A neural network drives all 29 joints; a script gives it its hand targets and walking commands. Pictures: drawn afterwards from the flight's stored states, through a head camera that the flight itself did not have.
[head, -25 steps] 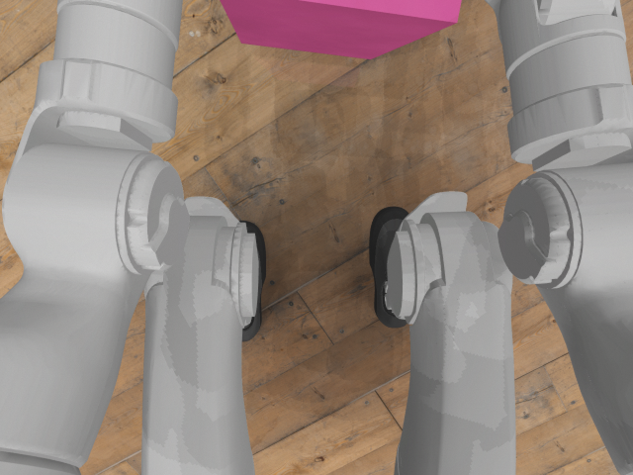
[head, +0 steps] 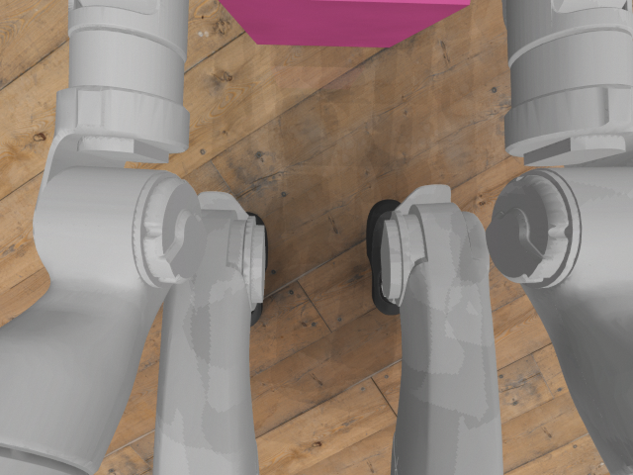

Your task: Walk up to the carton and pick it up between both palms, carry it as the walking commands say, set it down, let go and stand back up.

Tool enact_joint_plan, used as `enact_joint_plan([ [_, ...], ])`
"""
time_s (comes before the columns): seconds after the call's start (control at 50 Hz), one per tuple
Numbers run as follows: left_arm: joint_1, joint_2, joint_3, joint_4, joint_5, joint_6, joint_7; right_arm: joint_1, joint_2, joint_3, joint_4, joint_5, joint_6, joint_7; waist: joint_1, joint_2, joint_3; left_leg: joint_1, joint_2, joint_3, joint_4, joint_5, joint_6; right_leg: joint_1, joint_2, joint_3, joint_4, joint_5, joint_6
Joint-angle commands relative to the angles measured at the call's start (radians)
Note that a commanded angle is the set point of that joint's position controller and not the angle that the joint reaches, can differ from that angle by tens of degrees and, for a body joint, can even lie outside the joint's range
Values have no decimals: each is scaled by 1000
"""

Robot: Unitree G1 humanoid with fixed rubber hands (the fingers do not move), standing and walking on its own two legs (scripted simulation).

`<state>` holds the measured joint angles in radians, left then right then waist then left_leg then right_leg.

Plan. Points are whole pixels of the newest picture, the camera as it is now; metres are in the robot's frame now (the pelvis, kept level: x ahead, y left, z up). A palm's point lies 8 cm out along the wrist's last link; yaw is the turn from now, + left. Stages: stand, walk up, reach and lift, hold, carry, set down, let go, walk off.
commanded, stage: reach and lift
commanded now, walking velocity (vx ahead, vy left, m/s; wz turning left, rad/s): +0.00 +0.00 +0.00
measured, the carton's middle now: out of the picture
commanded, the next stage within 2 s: none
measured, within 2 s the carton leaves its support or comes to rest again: neither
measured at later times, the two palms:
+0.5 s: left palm out of the picture +0.56 +0.11 -0.05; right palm out of the picture +0.55 -0.15 -0.04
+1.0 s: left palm out of the picture +0.54 +0.11 +0.02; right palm out of the picture +0.53 -0.15 +0.02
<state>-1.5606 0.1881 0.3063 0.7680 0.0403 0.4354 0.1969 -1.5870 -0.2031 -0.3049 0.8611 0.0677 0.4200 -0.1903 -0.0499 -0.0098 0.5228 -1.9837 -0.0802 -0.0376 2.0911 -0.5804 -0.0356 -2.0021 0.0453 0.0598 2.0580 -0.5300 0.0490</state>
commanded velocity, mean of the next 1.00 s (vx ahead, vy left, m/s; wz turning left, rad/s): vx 0.00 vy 0.00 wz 0.00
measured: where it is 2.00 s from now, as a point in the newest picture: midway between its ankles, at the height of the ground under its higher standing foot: (317, 282)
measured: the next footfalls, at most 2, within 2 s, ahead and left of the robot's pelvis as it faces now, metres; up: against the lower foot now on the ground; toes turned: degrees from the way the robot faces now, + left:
none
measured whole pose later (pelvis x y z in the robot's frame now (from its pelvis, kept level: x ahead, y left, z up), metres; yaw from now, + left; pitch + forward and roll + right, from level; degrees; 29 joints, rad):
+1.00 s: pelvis -0.03 +0.00 +0.08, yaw +0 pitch +20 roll -1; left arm -1.43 0.14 0.33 0.67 0.06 0.52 0.19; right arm -1.48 -0.15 -0.33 0.80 0.01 0.51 -0.18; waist -0.05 -0.01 0.52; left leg -1.66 -0.08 -0.05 1.80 -0.48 -0.04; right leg -1.67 0.04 0.06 1.77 -0.44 0.06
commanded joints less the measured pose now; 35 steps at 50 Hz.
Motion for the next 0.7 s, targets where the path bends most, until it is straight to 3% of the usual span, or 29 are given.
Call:
enact_joint_plan([
  [0.0, -689, -1202, -450, -172, -149, -11, -346, -767, 1131, 369, -387, 60, -24, 313, -73, 95, -2433, 776, -103, 125, -241, 417, 5, 895, 114, -176, -216, 435, -35],
  [0.02, -691, -1196, -431, -143, -127, -13, -347, -748, 1128, 350, -345, 40, -25, 314, -66, 109, -2366, 722, -104, 137, -243, 371, 0, 869, 104, -156, -229, 397, -31],
  [0.06, -775, -1196, -496, -284, -163, -13, -348, -714, 1184, 382, -387, 73, -11, 318, -71, 108, -2484, 763, -111, 157, -263, 403, 1, 977, 120, -159, -255, 454, -30],
  [0.08, -737, -1189, -499, -251, -173, -13, -346, -701, 1183, 386, -377, 54, -6, 312, -73, 70, -2476, 770, -105, 129, -271, 405, 4, 959, 119, -163, -239, 451, -29],
  [0.1, -742, -1209, -488, -242, -167, -5, -351, -731, 1166, 379, -390, 69, -9, 311, -77, 125, -2496, 764, -118, 140, -277, 390, 0, 964, 117, -169, -240, 424, -36],
  [0.12, -781, -1250, -551, -269, -195, -3, -344, -713, 1175, 389, -401, 62, -10, 311, -112, 117, -2563, 848, -107, 120, -272, 401, -6, 953, 119, -185, -232, 435, -42],
  [0.14, -737, -1177, -498, -264, -159, 3, -347, -683, 1202, 367, -327, 67, 12, 313, -69, 136, -2488, 817, -105, 133, -282, 389, 6, 914, 117, -173, -249, 404, -28],
  [0.16, -722, -1224, -510, -211, -164, 12, -347, -657, 1225, 371, -343, 60, 8, 317, -80, 65, -2482, 772, -104, 124, -296, 356, -2, 968, 125, -183, -256, 409, -33],
  [0.2, -759, -1206, -503, -258, -162, 16, -356, -688, 1224, 368, -362, 64, 20, 316, -80, 98, -2487, 773, -103, 131, -322, 332, 7, 976, 119, -175, -280, 373, -33],
  [0.24, -751, -1244, -468, -184, -168, 29, -360, -757, 1184, 356, -393, 55, 15, 314, -73, 100, -2443, 720, -107, 141, -326, 263, 5, 974, 113, -158, -298, 310, -46],
  [0.28, -718, -1233, -458, -195, -152, 35, -365, -776, 1227, 394, -409, 76, 25, 315, -60, 63, -2478, 777, -106, 143, -345, 298, 16, 1017, 112, -180, -309, 330, -24],
  [0.3, -686, -1251, -481, -212, -151, 38, -360, -773, 1230, 409, -426, 89, 35, 312, -56, 106, -2544, 821, -111, 140, -320, 331, 22, 1029, 113, -152, -299, 352, -29],
  [0.32, -773, -1227, -506, -264, -180, 36, -358, -789, 1247, 434, -481, 92, 36, 312, -67, 46, -2580, 828, -108, 129, -336, 345, 23, 1044, 121, -171, -307, 379, -26],
  [0.34, -759, -1260, -519, -295, -191, 36, -355, -785, 1230, 419, -462, 110, 34, 307, -88, 92, -2616, 847, -118, 156, -339, 353, 11, 1102, 115, -152, -334, 396, -21],
  [0.36, -743, -1211, -422, -119, -144, 47, -370, -751, 1176, 315, -324, 28, 46, 307, -97, 82, -2365, 675, -107, 140, -357, 201, 17, 970, 110, -143, -347, 253, -36],
  [0.4, -716, -1231, -400, -95, -116, 53, -375, -739, 1241, 311, -290, 45, 49, 323, -62, 95, -2348, 722, -102, 134, -405, 171, 19, 949, 108, -165, -365, 213, -30],
  [0.42, -741, -1260, -456, -202, -147, 40, -372, -713, 1280, 367, -346, 57, 54, 328, -61, 62, -2458, 798, -107, 134, -395, 239, 20, 1010, 113, -164, -365, 277, -31],
  [0.44, -761, -1274, -470, -245, -154, 39, -369, -793, 1267, 370, -400, 88, 44, 332, -55, 118, -2537, 894, -111, 123, -405, 269, 18, 1002, 112, -168, -352, 286, -31],
  [0.46, -738, -1301, -492, -203, -168, 46, -367, -697, 1242, 344, -349, 49, 52, 328, -138, 93, -2535, 879, -106, 120, -388, 277, 2, 1016, 117, -182, -367, 322, -30],
  [0.48, -747, -1288, -528, -287, -166, 58, -366, -767, 1252, 411, -451, 97, 46, 323, -71, 143, -2692, 978, -115, 126, -397, 365, 4, 1096, 121, -178, -354, 396, -29],
  [0.5, -753, -1246, -495, -251, -163, 52, -357, -705, 1257, 360, -355, 68, 65, 333, -86, 97, -2595, 894, -106, 118, -392, 341, 2, 1033, 117, -162, -364, 378, -35],
  [0.52, -714, -1271, -478, -229, -156, 47, -357, -743, 1262, 390, -418, 70, 53, 328, -69, 83, -2582, 916, -104, 112, -403, 344, 4, 1059, 120, -171, -365, 374, -20],
  [0.54, -722, -1272, -501, -263, -146, 48, -357, -708, 1258, 389, -425, 80, 45, 321, -78, 121, -2631, 925, -117, 133, -413, 336, 5, 1123, 121, -159, -386, 384, -17],
  [0.56, -692, -1227, -436, -127, -125, 52, -367, -690, 1231, 324, -335, 39, 48, 324, -63, 90, -2409, 819, -106, 132, -427, 249, 9, 1025, 110, -158, -400, 291, -21],
  [0.58, -716, -1306, -494, -203, -162, 48, -372, -735, 1280, 390, -439, 85, 36, 325, -84, 75, -2556, 886, -116, 127, -426, 295, 7, 1100, 119, -162, -402, 345, -20],
  [0.6, -701, -1314, -538, -278, -180, 45, -364, -746, 1286, 447, -497, 107, 32, 321, -57, 94, -2690, 957, -112, 133, -417, 368, 9, 1167, 120, -142, -403, 406, -28],
  [0.64, -754, -1287, -532, -275, -185, 45, -365, -644, 1276, 359, -363, 66, 47, 324, -125, 107, -2602, 946, -114, 112, -449, 298, -5, 1113, 123, -164, -424, 368, -30],
  [0.66, -727, -1244, -480, -202, -153, 50, -364, -689, 1274, 359, -351, 56, 56, 322, -73, 104, -2513, 868, -112, 115, -455, 293, 5, 1070, 119, -155, -409, 344, -28],
  [0.68, -669, -1257, -449, -144, -123, 50, -372, -685, 1241, 347, -346, 32, 48, 327, -68, 98, -2429, 816, -107, 123, -458, 228, 9, 1056, 115, -151, -426, 282, -32],
])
